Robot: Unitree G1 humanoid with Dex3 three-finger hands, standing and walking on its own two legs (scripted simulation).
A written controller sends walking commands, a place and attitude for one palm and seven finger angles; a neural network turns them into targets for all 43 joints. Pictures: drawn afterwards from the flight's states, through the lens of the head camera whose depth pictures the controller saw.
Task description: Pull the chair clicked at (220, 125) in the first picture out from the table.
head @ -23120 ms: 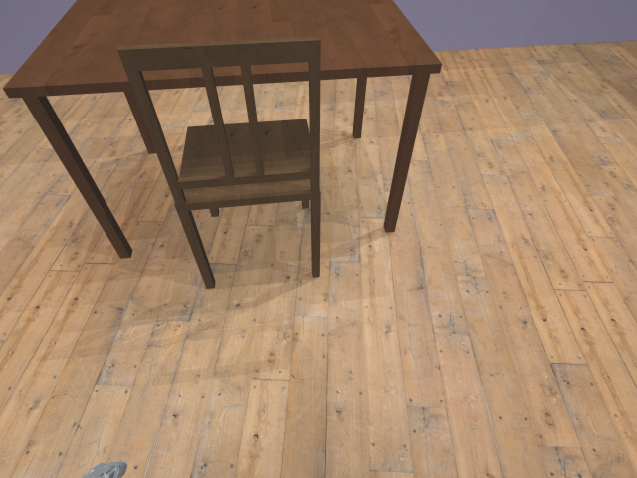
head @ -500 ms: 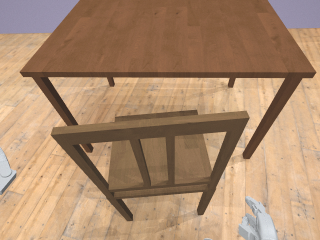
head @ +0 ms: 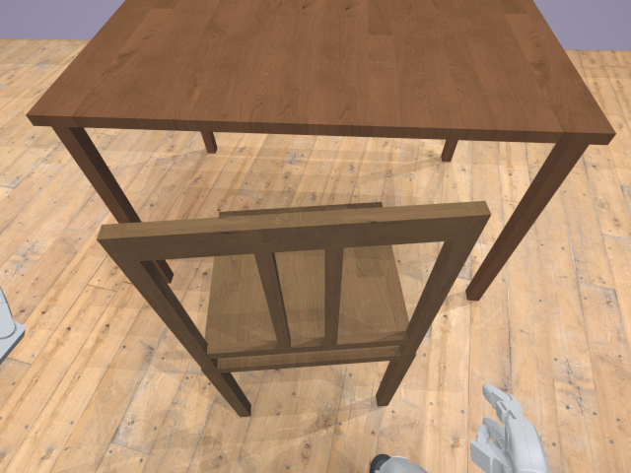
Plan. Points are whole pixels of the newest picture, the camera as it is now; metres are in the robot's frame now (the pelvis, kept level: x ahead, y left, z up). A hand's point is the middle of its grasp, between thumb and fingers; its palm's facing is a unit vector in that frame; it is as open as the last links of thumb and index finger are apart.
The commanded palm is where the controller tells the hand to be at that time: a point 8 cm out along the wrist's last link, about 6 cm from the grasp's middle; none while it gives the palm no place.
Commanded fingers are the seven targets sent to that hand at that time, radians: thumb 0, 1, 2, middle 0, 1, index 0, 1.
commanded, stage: step back with the hand held close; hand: left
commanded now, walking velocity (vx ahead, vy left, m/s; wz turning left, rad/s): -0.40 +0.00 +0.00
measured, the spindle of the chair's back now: (276, 305) +0.36 +0.09 -0.07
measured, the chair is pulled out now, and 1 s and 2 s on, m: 0.21 0.21 0.21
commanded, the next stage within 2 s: stop stepping back and stand still in 1.26 s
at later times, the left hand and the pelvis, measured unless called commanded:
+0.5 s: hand (0, 334) +0.20 +0.27 +0.18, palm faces +0.48 -0.72 -0.50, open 7.4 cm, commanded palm +0.14 +0.30 +0.19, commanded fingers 0.00 0.90 0.90 -0.20 -0.30 -0.20 -0.30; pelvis +0.00 +0.00 -0.01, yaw +0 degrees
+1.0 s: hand (6, 369) +0.17 +0.25 +0.18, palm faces +0.40 -0.78 -0.48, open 7.4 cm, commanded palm +0.10 +0.30 +0.19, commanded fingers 0.00 0.90 0.90 -0.20 -0.30 -0.20 -0.30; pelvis -0.03 +0.00 +0.00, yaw +2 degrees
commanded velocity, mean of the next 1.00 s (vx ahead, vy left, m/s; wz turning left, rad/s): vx -0.40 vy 0.00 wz -0.01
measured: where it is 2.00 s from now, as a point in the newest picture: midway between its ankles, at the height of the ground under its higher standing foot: outside the picture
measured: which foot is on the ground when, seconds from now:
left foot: down 0.00-1.00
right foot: down 0.00-0.72, up 0.74-0.84, down 0.86-1.00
